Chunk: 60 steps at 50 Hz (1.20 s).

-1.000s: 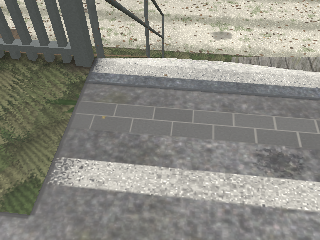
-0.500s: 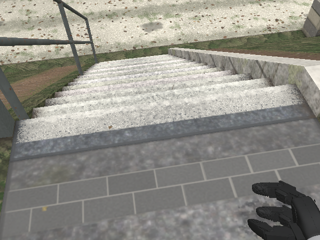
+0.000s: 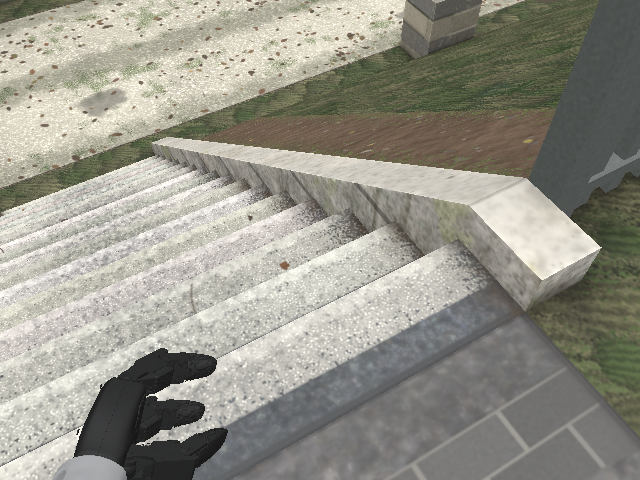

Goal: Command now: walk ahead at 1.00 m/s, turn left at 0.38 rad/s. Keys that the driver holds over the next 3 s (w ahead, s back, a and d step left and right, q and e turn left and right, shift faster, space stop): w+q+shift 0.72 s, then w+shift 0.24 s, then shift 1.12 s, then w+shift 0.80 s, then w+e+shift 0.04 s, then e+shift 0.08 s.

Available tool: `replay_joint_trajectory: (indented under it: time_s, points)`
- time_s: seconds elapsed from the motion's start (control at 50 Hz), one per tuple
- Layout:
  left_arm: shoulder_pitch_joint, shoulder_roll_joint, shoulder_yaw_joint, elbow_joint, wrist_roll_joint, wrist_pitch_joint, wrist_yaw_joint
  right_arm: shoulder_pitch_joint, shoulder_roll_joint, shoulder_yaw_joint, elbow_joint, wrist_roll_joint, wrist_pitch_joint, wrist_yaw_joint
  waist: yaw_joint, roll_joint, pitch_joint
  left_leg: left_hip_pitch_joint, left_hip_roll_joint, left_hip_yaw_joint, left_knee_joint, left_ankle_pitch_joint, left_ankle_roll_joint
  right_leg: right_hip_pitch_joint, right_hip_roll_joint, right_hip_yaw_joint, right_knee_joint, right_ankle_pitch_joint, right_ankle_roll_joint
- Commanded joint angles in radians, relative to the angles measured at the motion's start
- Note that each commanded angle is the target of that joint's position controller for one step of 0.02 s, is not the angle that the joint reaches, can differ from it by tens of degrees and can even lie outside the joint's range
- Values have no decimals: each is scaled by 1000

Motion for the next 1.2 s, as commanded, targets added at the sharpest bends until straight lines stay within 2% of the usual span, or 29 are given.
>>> replay_joint_trajectory:
  time_s: [0.02, 0.04, 0.06, 0.1, 0.16, 0.36, 0.42, 0.44, 0.46, 0.48, 0.5, 0.52, 0.6, 0.68, 0.72, 0.78, 0.86, 0.92, 0.94, 0.96, 0.98, 1.02, 1.04, 1.06, 1.08, 1.1, 1.12, 1.16, 1.2]
  points:
    - [602, 301, 117, 107, 32, -4, 60, -91, -145, -29, -121, -12, -5, -11, 333, -62, -354, -575, 74, -30, 866, 447, 119, 918, -272, 317, 5, -377, -15]
    - [559, 326, 124, 87, 34, 4, 55, 12, -66, -16, -161, 44, -2, -6, 228, -241, -489, -829, -27, -100, 1153, -14, 109, 1030, -484, 820, -202, -623, -82]
    - [489, 248, 121, 89, 10, 10, 50, -97, -154, -35, -163, 31, 7, -13, 231, -114, -335, -926, 34, -117, 1177, 96, 119, 896, -425, 754, -270, -643, -71]
    - [414, 142, 101, 116, 0, -10, 44, -204, -117, -30, -172, 12, 19, 0, 183, -17, -88, -918, 96, -109, 1080, 190, 103, 623, -347, 465, -310, -341, -47]
    - [422, 90, 91, 161, -27, -34, 47, -207, -73, -32, -177, -16, 75, 22, 109, -52, -12, -870, 144, -106, 1032, 195, 83, 470, -284, 220, -370, -155, 0]
    - [502, 166, 90, 230, -40, -48, 74, -550, -98, -20, -334, -19, 89, 83, 89, 17, 143, -794, 29, 144, 477, 588, 169, 496, -179, -263, -367, 620, 122]
    - [454, 296, 124, 200, -31, -4, 110, -246, -177, -58, -259, -1, 91, 71, -84, -105, -73, -351, -113, 175, 554, 381, 196, 498, -226, -264, 42, 1167, 132]
    - [385, 319, 133, 181, -22, 14, 113, 1, -220, -86, -187, 1, 99, 47, -197, -108, -176, -115, -119, 97, 573, 234, 231, 401, -253, -221, 362, 1135, 125]
    - [355, 282, 135, 190, -23, 27, 95, 61, -268, -113, -168, 14, 103, 20, -217, 0, -169, 12, -67, -38, 479, 196, 290, 250, -141, -203, 788, 537, 122]
    - [383, 107, 89, 155, 4, 25, 76, -64, -328, -118, -179, 30, 114, 4, -62, 297, -75, 8, 42, -264, 443, 425, 311, -39, 30, -164, 1168, -435, 126]
    - [405, 112, 82, 21, -32, 5, 72, -144, -371, -119, -246, 2, 116, 3, 22, 312, -257, 226, 205, -729, 223, 449, 499, -328, 63, 55, 1261, -416, 165]
    - [354, 179, 82, 19, -18, -22, 75, -153, -334, -123, -276, 9, 114, -7, -1, 90, -244, 151, 257, -845, 73, 328, 478, -347, 5, 127, 1135, -310, 162]
    - [339, 151, 79, 47, 19, 52, 99, -271, -201, -70, -276, -1, 68, -15, 166, -102, 32, -538, 101, -555, 129, 450, 377, -51, -102, 134, 698, -331, 197]
    - [415, 90, 71, 74, 14, 78, 67, -247, -211, -69, -278, -11, 59, -17, 155, 41, -118, -591, 12, -371, 264, 958, 328, 153, -74, 48, 602, 61, 157]
    - [210, 146, 102, 6, 1, 58, 62, -78, -204, -69, -224, 3, 59, -39, 65, -13, -71, -366, 4, -471, 388, 699, 316, -189, -78, 148, 507, 205, 130]
    - [182, 71, 78, -14, 0, 56, 17, -163, -123, -37, -229, 36, 64, -47, 76, 69, -46, -643, -105, -367, 455, 325, 231, 130, -12, 65, 204, 597, 118]
    - [305, 92, 83, 30, -29, 33, 14, -231, -155, -35, -250, -3, 71, -57, 109, 128, -47, -740, -122, -320, 674, 189, 175, 440, 54, 22, 156, 602, 119]
    - [882, 166, 134, 219, -31, 33, 64, -496, -181, -48, -302, -5, 94, -70, 417, 100, -108, -680, -116, -248, 1339, 732, 157, 762, -34, 24, -66, 636, 90]
    - [914, 175, 139, 221, -39, 38, 68, -557, -129, -46, -316, 12, 94, -66, 491, -78, 52, -898, -271, -168, 1970, 181, 134, 762, -181, 125, -346, 718, -40]
    - [756, 161, 100, 192, -33, 26, 50, -523, 6, -5, -390, 33, 84, -62, 282, -190, 92, -1271, -321, -182, 2079, -364, 128, 825, -259, 210, 96, 1154, 25]
    - [708, 158, 85, 168, -9, 3, 27, -250, 43, 16, -403, 53, 69, -69, 91, -266, -45, -1374, -188, -260, 1850, -283, 153, 939, -398, 430, 208, 1309, 4]
    - [820, 139, 91, 239, -36, -27, 20, -306, -76, -12, -268, -47, 80, -82, 155, 32, 67, -1430, -127, -264, 1706, -107, 134, 687, -340, 439, 76, 747, -63]
    - [838, 140, 85, 277, -43, -42, 29, -375, -76, -19, -274, -81, 79, -80, 126, 48, 104, -1503, -136, -271, 1597, -7, 132, 611, -278, 412, 130, 638, -15]
    - [866, 165, 80, 315, -47, -45, 35, -357, -56, -12, -275, -96, 69, -60, 95, 25, 78, -1470, -96, -292, 1424, 92, 106, 519, -300, 500, 148, 742, -4]
    - [705, 80, 50, 275, -39, -36, 56, -441, -45, 6, -317, -57, 53, -44, 28, 94, 172, -1156, -88, -203, 910, 320, 39, 135, -196, 351, 19, 690, 26]
    - [389, 118, 56, 144, 146, -52, 37, -261, 38, 40, -258, -117, 27, 96, -62, -155, 137, -781, 73, -102, 973, 601, 12, -403, -160, 294, 88, 488, -20]
    - [290, 250, 97, 136, 121, -59, 37, -234, 15, 32, -244, -128, 41, 158, -128, -122, 0, -488, -2, 18, 1255, 682, -17, -574, -80, 298, 87, 423, -3]
    - [591, 143, 66, 201, 28, -101, 123, -336, -93, 18, -227, -144, 44, 142, 78, 122, 62, -719, 24, -23, 848, 974, -56, -277, 10, 237, 337, -68, 121]
    - [906, 140, 51, 323, -54, -106, 166, -536, -108, 26, -225, -86, 50, 142, 304, -22, 49, -759, 45, 35, 279, 1123, -24, 89, 69, 105, 486, -183, 202]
